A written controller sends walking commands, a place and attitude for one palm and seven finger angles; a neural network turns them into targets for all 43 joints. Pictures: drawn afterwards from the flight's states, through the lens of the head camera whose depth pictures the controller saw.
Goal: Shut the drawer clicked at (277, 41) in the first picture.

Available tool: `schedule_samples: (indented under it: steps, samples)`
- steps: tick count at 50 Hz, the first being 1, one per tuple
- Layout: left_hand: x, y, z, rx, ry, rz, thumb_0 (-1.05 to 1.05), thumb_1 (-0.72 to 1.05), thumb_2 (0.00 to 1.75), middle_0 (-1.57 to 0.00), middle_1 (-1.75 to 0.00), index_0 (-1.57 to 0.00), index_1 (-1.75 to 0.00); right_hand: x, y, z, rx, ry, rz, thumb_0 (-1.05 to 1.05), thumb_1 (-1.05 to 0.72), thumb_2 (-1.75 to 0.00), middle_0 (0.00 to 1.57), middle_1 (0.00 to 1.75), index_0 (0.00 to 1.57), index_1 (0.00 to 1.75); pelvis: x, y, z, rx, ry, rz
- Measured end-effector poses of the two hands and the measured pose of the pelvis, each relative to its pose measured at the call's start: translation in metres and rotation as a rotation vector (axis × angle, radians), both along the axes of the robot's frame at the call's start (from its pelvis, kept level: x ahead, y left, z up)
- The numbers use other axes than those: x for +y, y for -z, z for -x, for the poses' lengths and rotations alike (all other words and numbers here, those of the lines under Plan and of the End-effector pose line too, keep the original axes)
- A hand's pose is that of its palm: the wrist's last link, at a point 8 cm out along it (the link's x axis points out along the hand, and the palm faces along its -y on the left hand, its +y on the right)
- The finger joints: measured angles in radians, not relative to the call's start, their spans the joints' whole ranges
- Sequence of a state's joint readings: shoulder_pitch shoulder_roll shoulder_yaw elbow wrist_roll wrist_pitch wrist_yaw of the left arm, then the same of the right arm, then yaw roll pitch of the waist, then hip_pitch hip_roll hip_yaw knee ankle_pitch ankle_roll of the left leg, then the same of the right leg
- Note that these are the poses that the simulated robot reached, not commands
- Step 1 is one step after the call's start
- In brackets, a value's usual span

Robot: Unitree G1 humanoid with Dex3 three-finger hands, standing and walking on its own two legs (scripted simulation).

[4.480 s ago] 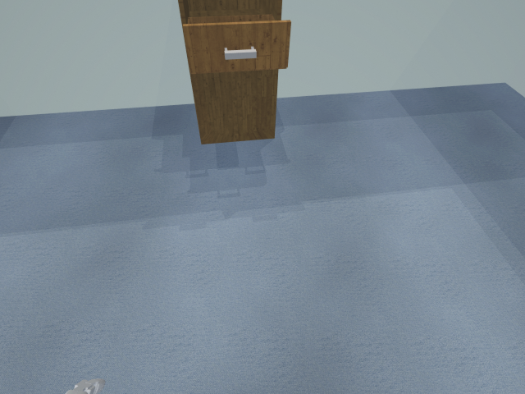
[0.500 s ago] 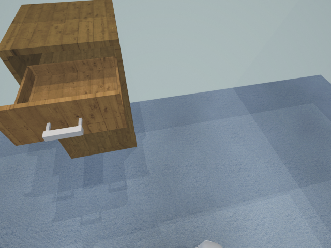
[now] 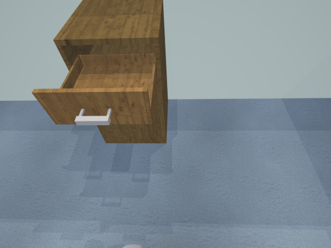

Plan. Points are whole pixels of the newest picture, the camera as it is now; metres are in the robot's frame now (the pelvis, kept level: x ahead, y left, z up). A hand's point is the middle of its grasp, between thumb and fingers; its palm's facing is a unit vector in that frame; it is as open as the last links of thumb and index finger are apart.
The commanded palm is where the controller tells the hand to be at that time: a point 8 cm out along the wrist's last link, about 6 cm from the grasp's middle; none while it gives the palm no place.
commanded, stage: take the last steps up to it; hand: left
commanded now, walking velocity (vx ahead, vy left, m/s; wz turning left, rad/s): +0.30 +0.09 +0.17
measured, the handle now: (94, 116) +0.54 +0.32 -0.08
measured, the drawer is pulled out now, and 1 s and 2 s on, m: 0.30 0.30 0.30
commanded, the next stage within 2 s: come to a stop and stand still in 0.90 s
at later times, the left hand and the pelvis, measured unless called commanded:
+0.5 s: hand out of the picture +0.13 +0.21 -0.17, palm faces +0.06 -0.98 -0.20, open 7.4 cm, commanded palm none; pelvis +0.09 +0.03 -0.01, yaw +3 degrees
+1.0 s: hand (97, 233) +0.18 +0.23 -0.20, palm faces +0.17 -0.98 -0.14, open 7.4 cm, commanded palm none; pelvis +0.23 +0.07 -0.01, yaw +5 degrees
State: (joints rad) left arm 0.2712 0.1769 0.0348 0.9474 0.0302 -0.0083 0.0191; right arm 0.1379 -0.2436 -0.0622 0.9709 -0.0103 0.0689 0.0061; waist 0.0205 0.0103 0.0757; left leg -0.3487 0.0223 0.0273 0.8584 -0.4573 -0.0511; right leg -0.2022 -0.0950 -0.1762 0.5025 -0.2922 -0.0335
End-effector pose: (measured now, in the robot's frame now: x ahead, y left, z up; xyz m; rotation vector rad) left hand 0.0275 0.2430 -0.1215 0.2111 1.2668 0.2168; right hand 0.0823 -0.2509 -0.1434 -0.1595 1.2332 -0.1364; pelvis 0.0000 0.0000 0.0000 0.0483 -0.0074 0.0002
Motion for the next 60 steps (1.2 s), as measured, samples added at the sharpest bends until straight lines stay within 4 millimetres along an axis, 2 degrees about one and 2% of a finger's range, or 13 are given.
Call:
schedule_samples:
  steps: [7,9,11,14,18,24,28,32,38,43,48,52,60]
  samples:
    - [0.032,0.025,0.07,0.145,-0.131,0.043,0.01,0.91,0.9,-0.2,-0.3,-0.2,-0.3,0.039,-0.011,-0.048,-0.112,-0.125,0.029,0.0,-0.91,-0.9,0.2,0.3,0.2,0.3,0.025,0.011,-0.008,0.005,-0.047,0.043]
    - [0.039,0.031,0.079,0.188,-0.141,0.05,0.01,0.91,0.9,-0.2,-0.3,-0.2,-0.3,0.049,-0.012,-0.05,-0.128,-0.133,0.035,0.0,-0.91,-0.9,0.2,0.3,0.2,0.3,0.031,0.013,-0.011,-0.009,-0.044,0.036]
    - [0.042,0.031,0.077,0.208,-0.141,0.059,0.01,0.91,0.9,-0.2,-0.3,-0.2,-0.3,0.055,-0.014,-0.044,-0.117,-0.122,0.034,0.0,-0.91,-0.9,0.2,0.3,0.2,0.3,0.035,0.01,-0.018,-0.017,-0.044,0.037]
    - [0.043,0.026,0.056,0.181,-0.132,0.076,0.01,0.91,0.9,-0.2,-0.3,-0.19,-0.3,0.063,-0.011,-0.027,-0.054,-0.099,0.023,0.0,-0.91,-0.9,0.2,0.3,0.2,0.3,0.039,0.005,-0.029,-0.02,-0.054,0.039]
    - [0.039,0.022,0.012,0.115,-0.108,0.086,0.01,0.91,0.9,-0.2,-0.3,-0.19,-0.3,0.061,-0.004,0.001,0.062,-0.056,0.015,0.0,-0.92,-0.9,0.2,0.3,0.2,0.3,0.041,0.002,-0.048,-0.019,-0.062,0.036]
    - [0.021,0.022,-0.078,0.019,-0.034,0.08,0.01,0.91,0.9,-0.2,-0.3,-0.19,-0.3,0.053,0.012,0.033,0.23,0.024,-0.019,0.0,-0.91,-0.9,0.2,0.3,0.2,0.3,0.029,0.009,-0.086,-0.018,-0.053,0.022]
    - [0.008,0.026,-0.135,-0.082,-0.004,0.059,0.01,0.91,0.9,-0.2,-0.3,-0.19,-0.3,0.042,0.027,0.035,0.32,0.051,-0.04,0.0,-0.91,-0.9,0.2,0.3,0.2,0.3,0.016,0.023,-0.113,-0.027,-0.067,0.031]
    - [0.001,0.016,-0.154,-0.121,-0.046,0.052,0.0,0.91,0.9,-0.2,-0.3,-0.2,-0.3,0.034,0.022,-0.002,0.306,0.03,-0.038,0.0,-0.91,-0.9,0.2,0.3,0.2,0.3,0.012,0.014,-0.133,-0.032,-0.084,0.038]
    - [0.008,0.008,-0.154,-0.04,-0.064,0.046,0.0,0.94,0.9,-0.2,-0.3,-0.2,-0.3,0.041,0.007,-0.095,0.128,0.005,-0.043,0.0,-0.91,-0.9,0.2,0.3,0.2,0.3,0.017,-0.001,-0.164,-0.015,-0.083,0.037]
    - [0.014,0.016,-0.146,0.038,-0.1,0.095,0.0,0.92,0.9,-0.2,-0.3,-0.2,-0.3,0.056,-0.004,-0.164,0.026,-0.038,-0.024,0.0,-0.93,-0.9,0.2,0.3,0.2,0.3,0.034,-0.003,-0.19,-0.013,-0.079,0.048]
    - [0.031,0.037,-0.139,0.124,-0.156,0.148,0.01,0.91,0.9,-0.2,-0.3,-0.2,-0.3,0.081,-0.008,-0.222,-0.046,-0.09,0.021,0.0,-0.93,-0.9,0.2,0.3,0.2,0.3,0.063,0.008,-0.221,-0.017,-0.079,0.077]
    - [0.05,0.047,-0.149,0.19,-0.15,0.157,0.01,0.91,0.9,-0.2,-0.3,-0.2,-0.3,0.103,-0.009,-0.24,-0.065,-0.091,0.043,0.0,-0.92,-0.9,0.2,0.3,0.2,0.3,0.081,0.012,-0.239,-0.018,-0.066,0.063]
    - [0.072,0.035,-0.212,0.147,-0.111,0.126,0.01,0.91,0.9,-0.2,-0.3,-0.19,-0.3,0.118,-0.014,-0.23,0.05,-0.031,0.065,-0.01,-0.95,-0.9,0.2,0.3,0.2,0.3,0.092,-0.001,-0.263,-0.007,-0.058,0.052]
